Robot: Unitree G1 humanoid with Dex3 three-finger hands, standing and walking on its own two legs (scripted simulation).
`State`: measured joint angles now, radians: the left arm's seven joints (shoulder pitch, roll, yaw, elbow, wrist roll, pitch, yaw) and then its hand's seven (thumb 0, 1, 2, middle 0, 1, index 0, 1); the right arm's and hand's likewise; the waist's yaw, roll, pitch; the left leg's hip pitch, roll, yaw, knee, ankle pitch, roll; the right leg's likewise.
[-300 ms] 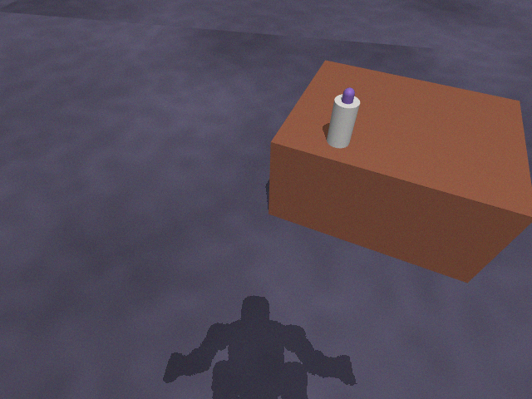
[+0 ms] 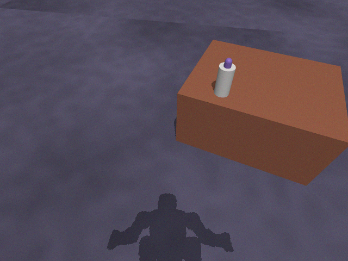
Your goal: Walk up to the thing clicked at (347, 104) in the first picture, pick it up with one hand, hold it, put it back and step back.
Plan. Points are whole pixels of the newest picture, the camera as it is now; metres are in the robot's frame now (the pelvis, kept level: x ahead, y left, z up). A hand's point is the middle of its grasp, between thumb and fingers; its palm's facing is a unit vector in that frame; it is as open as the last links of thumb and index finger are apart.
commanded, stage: stand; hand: left
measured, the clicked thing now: (225, 76) +1.06 -0.26 -0.22
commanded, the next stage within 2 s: walk up in 0.82 s
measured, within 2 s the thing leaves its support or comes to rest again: neither
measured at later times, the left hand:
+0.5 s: hand out of the picture +0.08 +0.25 -0.16, palm faces -0.03 -0.94 -0.35, open 7.4 cm
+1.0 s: hand out of the picture +0.11 +0.25 -0.15, palm faces -0.13 -0.93 -0.35, open 7.4 cm
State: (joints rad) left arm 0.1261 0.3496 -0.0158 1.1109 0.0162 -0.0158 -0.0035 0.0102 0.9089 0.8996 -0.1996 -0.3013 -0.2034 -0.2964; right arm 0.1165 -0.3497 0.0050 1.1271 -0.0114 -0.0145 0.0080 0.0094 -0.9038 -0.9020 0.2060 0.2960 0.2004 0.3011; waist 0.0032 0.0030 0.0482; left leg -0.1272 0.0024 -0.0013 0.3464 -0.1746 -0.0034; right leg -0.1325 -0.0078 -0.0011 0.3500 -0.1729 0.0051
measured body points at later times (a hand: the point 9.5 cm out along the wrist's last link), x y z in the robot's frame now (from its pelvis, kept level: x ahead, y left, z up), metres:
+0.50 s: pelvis +0.01 +0.00 +0.00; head +0.01 +0.00 +0.45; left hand +0.08 +0.30 -0.13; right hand +0.08 -0.30 -0.13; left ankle +0.01 +0.12 -0.75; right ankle +0.01 -0.12 -0.75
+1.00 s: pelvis +0.03 -0.02 -0.01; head +0.04 -0.02 +0.44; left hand +0.12 +0.30 -0.12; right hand +0.07 -0.35 -0.12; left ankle +0.01 +0.12 -0.75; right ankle +0.05 -0.16 -0.71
